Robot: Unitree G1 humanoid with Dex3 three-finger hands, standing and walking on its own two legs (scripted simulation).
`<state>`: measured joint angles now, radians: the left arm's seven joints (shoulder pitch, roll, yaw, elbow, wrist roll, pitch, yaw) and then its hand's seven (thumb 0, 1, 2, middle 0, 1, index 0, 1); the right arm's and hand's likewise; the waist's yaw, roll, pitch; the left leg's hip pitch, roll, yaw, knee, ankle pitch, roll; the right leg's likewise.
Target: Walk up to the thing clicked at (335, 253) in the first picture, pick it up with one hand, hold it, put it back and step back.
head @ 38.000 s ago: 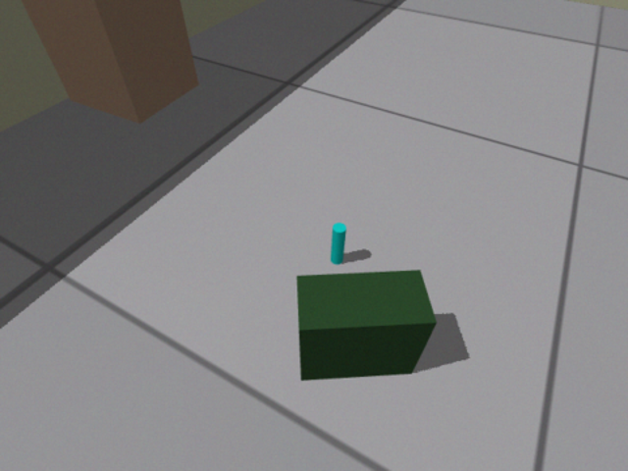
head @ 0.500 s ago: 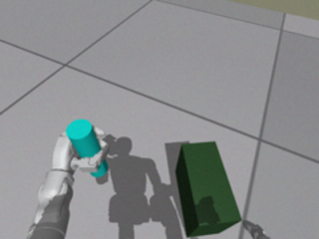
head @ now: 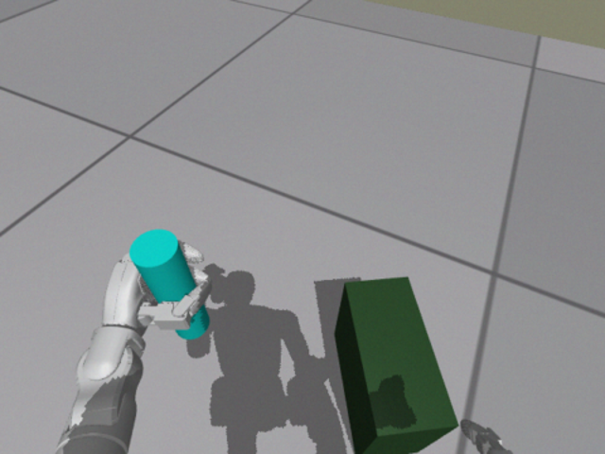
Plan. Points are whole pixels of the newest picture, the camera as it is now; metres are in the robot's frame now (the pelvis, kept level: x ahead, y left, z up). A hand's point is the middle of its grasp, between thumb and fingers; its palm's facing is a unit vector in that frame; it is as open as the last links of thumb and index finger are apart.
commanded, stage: hold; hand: left
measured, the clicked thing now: (176, 291) +0.33 +0.18 +0.04
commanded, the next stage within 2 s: none
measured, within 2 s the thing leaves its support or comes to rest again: neither
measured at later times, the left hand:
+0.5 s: hand (182, 285) +0.33 +0.17 +0.06, palm faces -0.01 -1.00 +0.00, open 6.7 cm
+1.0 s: hand (183, 286) +0.32 +0.16 +0.07, palm faces -0.01 -1.00 +0.01, open 6.8 cm
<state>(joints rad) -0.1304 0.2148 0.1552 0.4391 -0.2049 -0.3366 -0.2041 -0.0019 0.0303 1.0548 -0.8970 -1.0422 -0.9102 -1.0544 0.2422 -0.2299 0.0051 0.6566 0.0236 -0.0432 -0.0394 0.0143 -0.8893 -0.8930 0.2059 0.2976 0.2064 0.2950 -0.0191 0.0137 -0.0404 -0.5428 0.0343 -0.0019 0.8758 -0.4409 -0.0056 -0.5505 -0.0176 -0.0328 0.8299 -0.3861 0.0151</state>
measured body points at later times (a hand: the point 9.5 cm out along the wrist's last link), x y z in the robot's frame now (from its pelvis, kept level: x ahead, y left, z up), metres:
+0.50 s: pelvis +0.00 +0.00 +0.01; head +0.03 +0.00 +0.45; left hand +0.32 +0.22 +0.06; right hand +0.13 -0.25 -0.10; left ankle +0.00 +0.12 -0.70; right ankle +0.02 -0.13 -0.70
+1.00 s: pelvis +0.00 +0.00 +0.01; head +0.03 +0.00 +0.46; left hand +0.32 +0.22 +0.07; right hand +0.13 -0.25 -0.10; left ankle +0.00 +0.12 -0.70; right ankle +0.02 -0.13 -0.70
